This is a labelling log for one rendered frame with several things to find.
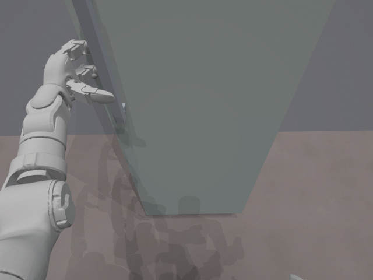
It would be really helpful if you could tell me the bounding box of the fridge door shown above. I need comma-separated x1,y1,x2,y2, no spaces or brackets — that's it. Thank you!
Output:
64,0,336,215

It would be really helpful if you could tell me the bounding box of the handle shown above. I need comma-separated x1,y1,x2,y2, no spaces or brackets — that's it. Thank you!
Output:
72,0,126,124

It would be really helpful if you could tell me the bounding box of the robot left forearm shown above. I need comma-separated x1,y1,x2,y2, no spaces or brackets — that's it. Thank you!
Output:
0,84,72,194

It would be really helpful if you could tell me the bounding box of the robot left upper arm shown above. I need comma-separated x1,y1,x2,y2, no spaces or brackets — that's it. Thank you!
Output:
0,179,75,280

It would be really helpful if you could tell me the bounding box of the left robot hand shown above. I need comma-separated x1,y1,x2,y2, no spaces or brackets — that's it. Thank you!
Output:
43,39,115,105

